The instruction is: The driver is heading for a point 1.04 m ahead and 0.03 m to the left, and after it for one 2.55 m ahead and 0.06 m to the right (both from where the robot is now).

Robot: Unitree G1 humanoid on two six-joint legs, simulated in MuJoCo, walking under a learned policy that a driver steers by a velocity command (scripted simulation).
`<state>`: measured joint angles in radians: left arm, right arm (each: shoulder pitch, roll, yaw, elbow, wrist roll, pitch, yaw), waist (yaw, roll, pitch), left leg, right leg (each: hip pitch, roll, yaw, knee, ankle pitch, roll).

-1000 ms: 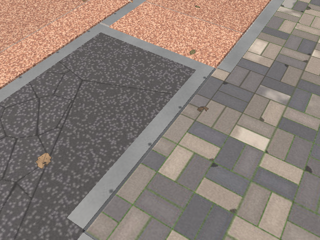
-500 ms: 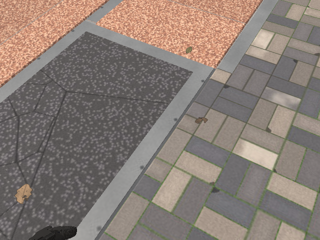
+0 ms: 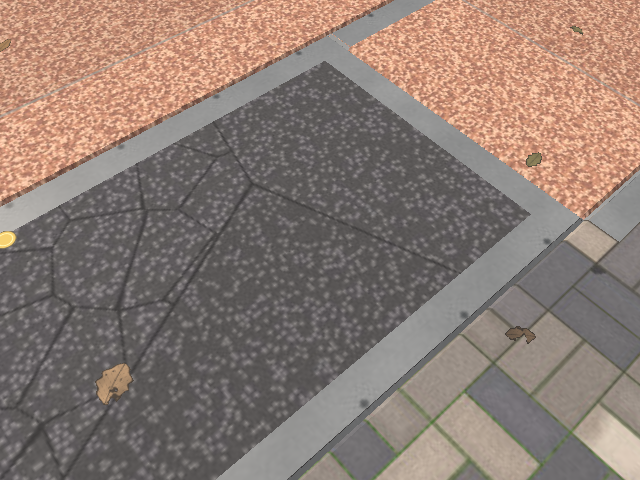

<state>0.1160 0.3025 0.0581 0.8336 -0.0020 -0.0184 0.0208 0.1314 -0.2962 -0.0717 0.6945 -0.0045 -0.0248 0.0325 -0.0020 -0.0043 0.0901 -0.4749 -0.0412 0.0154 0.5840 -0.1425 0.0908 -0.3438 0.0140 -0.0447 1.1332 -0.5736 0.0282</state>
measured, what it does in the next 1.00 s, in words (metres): steps on the spot, turning left: right foot, then left foot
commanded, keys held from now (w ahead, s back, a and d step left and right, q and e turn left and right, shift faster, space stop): q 0.26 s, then no key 0.74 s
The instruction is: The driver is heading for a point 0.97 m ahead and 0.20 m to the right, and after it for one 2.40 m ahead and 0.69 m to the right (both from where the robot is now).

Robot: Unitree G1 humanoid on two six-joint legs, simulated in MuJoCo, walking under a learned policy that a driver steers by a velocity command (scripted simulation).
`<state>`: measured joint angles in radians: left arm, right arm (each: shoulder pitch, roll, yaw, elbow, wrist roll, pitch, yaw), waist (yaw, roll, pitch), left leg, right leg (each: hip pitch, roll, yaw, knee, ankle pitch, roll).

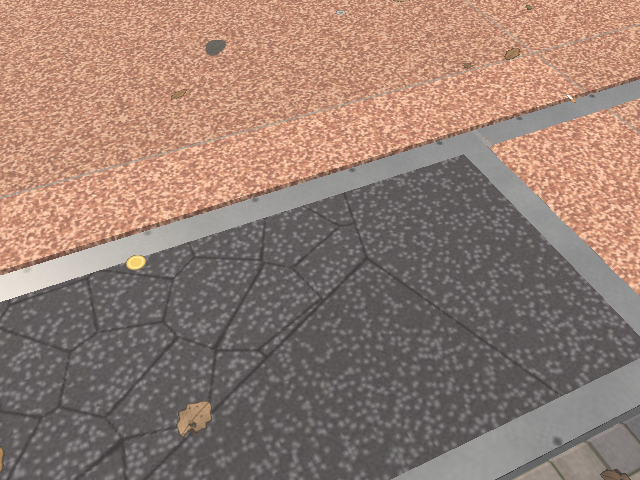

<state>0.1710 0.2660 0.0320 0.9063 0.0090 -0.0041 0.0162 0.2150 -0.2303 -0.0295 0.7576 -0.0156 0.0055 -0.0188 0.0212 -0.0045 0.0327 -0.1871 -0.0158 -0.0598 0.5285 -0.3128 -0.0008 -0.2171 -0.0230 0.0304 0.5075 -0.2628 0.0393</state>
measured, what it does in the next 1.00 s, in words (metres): walks ahead: left foot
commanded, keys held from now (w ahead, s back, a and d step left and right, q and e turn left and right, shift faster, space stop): no key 0.06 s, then w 0.50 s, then no key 0.20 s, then e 0.24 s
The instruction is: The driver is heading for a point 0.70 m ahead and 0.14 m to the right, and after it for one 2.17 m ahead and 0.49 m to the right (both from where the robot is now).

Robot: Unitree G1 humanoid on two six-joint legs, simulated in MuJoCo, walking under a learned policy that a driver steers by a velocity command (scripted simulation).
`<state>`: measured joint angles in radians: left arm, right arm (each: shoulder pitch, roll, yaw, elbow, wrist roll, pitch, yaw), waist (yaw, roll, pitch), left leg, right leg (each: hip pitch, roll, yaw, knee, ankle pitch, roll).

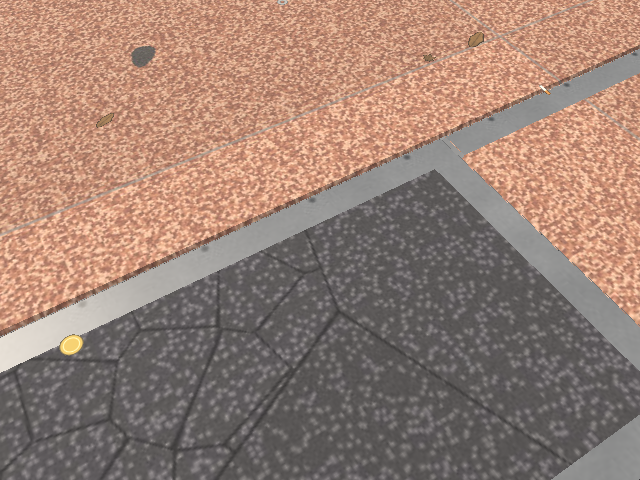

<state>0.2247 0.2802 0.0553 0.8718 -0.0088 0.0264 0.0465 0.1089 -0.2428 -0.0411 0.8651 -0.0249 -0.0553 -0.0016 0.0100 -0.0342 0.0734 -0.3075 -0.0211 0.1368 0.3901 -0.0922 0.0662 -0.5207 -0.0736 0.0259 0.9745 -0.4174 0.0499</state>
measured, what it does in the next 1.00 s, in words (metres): steps on the spot, turning right: right foot, then left foot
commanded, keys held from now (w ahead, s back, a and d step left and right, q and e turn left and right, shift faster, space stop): e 0.50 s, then no key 0.38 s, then w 0.12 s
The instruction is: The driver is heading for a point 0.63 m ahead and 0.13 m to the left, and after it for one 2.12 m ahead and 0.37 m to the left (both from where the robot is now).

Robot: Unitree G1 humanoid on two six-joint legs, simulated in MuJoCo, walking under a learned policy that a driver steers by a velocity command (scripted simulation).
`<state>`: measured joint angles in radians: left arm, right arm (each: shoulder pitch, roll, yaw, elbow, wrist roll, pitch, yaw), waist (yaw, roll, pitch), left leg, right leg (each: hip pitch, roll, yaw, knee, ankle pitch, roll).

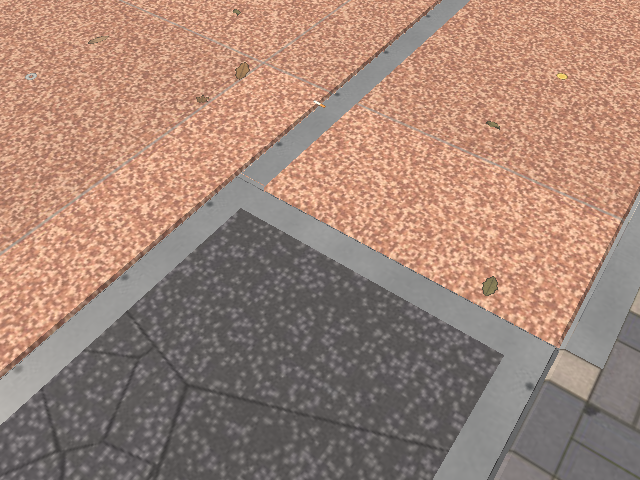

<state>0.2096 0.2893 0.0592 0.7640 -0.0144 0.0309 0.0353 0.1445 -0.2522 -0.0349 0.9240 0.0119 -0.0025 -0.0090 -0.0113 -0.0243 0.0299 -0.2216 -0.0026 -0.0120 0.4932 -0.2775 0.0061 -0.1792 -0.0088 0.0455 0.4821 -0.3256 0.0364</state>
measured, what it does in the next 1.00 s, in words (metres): walks ahead: left foot, then right foot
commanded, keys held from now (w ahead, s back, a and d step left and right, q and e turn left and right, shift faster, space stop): w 0.16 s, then no key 0.38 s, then w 0.34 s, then w+q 0.12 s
